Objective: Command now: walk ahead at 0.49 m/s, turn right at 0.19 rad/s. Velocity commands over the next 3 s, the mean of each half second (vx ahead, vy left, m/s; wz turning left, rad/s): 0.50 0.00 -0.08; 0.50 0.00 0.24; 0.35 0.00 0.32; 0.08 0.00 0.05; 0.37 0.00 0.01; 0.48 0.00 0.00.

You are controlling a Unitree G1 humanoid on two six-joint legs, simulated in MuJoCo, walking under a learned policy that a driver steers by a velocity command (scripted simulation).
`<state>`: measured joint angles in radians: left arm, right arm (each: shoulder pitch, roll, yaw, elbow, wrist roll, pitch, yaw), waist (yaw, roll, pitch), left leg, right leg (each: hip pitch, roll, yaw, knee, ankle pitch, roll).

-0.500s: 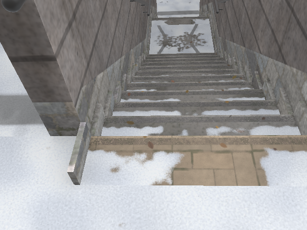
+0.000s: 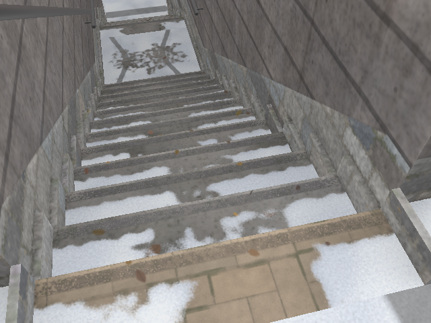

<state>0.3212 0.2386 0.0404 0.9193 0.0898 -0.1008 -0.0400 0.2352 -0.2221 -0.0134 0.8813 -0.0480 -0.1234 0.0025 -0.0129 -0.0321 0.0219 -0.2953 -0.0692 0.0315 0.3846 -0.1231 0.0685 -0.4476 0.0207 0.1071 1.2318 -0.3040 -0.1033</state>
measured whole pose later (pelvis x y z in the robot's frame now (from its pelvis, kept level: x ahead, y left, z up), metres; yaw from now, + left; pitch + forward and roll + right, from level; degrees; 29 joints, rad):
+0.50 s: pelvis +0.27 -0.06 +0.01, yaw -1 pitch +1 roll +0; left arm 0.26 0.21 0.03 0.91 0.05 -0.11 0.01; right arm 0.27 -0.24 -0.03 0.95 -0.07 -0.10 0.02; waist 0.00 0.02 0.00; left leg -0.46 0.06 -0.02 1.06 -0.33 0.09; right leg -0.22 0.03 -0.06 0.33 -0.14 -0.07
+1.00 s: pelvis +0.54 +0.00 -0.01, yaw +9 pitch +1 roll +1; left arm 0.28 0.23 -0.01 0.94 0.11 -0.09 -0.02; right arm 0.31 -0.23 -0.05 0.96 -0.05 -0.12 0.03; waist -0.04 -0.02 0.00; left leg -0.31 -0.15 -0.01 0.47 -0.17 0.13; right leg -0.46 -0.04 0.07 1.23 -0.34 -0.08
